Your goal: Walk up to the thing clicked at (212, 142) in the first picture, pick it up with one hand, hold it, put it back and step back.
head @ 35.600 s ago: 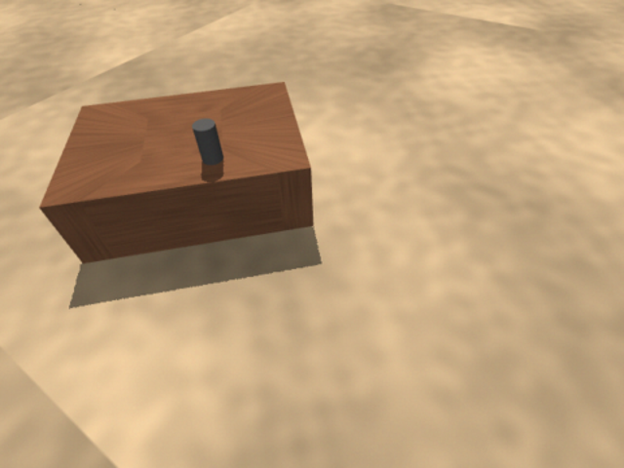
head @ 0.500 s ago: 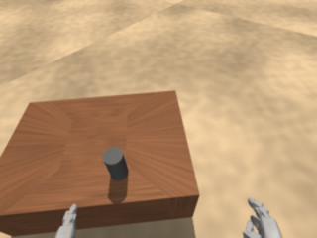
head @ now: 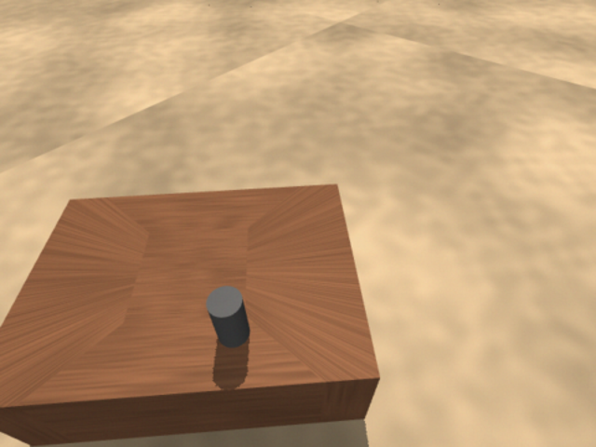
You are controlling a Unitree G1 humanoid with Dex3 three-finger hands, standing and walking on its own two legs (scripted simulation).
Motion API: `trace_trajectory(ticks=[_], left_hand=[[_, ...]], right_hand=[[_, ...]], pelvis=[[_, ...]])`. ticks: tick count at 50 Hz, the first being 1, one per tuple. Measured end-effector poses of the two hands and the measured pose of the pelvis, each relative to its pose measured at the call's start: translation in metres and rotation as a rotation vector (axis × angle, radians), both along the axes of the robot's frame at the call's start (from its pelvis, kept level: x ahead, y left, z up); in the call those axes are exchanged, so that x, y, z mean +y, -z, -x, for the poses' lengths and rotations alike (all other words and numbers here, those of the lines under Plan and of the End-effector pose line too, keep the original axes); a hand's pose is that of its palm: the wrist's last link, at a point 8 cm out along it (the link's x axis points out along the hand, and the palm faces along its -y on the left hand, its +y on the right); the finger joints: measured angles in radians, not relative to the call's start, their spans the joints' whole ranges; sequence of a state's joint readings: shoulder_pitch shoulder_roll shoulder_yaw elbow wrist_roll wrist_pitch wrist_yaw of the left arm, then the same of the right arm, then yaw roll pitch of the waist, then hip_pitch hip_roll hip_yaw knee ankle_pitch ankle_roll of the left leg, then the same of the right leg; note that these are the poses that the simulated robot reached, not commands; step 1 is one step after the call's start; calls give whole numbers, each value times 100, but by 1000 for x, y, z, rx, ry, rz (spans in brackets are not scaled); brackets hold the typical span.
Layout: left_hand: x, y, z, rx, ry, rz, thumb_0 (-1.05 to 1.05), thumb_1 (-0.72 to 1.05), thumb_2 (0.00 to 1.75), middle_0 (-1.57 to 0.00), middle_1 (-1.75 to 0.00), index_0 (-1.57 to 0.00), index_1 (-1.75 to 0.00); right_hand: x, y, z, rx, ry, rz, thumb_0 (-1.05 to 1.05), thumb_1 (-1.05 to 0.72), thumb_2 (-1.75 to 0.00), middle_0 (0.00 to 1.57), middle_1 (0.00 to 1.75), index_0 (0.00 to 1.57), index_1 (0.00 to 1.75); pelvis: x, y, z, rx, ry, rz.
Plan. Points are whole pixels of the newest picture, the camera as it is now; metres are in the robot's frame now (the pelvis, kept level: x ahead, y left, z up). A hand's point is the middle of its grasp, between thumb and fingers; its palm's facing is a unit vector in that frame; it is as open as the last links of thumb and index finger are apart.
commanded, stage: stand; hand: left
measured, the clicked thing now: (229, 317) +0.51 +0.19 -0.35
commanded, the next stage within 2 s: none
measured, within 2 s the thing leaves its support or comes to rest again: neither
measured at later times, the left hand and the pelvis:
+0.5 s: hand out of the picture +0.03 +0.26 -0.13, palm faces -0.02 -0.94 -0.34, open 7.4 cm; pelvis -0.02 +0.01 +0.02, yaw +0 degrees
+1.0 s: hand out of the picture +0.05 +0.25 -0.13, palm faces -0.03 -0.94 -0.33, open 7.4 cm; pelvis +0.00 +0.01 +0.03, yaw +0 degrees
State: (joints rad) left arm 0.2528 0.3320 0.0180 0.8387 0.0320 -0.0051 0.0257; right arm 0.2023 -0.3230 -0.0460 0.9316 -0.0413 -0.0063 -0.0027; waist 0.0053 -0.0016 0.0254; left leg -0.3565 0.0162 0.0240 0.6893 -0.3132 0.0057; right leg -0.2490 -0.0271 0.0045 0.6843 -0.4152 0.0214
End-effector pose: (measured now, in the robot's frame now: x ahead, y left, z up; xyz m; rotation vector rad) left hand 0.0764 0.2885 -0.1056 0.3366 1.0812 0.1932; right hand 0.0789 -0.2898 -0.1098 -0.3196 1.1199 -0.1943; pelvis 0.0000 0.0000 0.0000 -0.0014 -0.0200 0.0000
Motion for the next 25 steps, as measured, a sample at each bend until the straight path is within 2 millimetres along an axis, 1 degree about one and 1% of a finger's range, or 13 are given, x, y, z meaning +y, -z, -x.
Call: trace_trajectory(ticks=[4, 9, 16, 25], left_hand=[[2, -1, 14, 51, -18, 7, 0, 68, 85, -20, -29, -20, -29], [3, -3, 27, 98, -31, 19, 0, 82, 88, -21, -30, -20, -30], [7, -6, 38, 133, -43, 24, 0, 88, 89, -21, -30, -20, -30], [13, -9, 50, 168, -57, 16, 0, 90, 90, -21, -30, -20, -30]], right_hand=[[7, -2, 8, 31, 10, -15, 1, -90, -90, 20, 30, 20, 30], [16, -4, 15, 52, 18, -37, 1, -90, -90, 20, 30, 20, 30], [20, -7, 24, 71, 27, -45, 1, -90, -90, 20, 30, 20, 30], [13, -9, 36, 98, 47, -33, 1, -90, -90, 20, 30, 20, 30]], pelvis=[[3, -7, 2, -15, 2, 3], [6, -15, 5, -34, 3, 4], [10, -21, 11, -49, 3, 3], [10, -25, 17, -51, 2, 1]])
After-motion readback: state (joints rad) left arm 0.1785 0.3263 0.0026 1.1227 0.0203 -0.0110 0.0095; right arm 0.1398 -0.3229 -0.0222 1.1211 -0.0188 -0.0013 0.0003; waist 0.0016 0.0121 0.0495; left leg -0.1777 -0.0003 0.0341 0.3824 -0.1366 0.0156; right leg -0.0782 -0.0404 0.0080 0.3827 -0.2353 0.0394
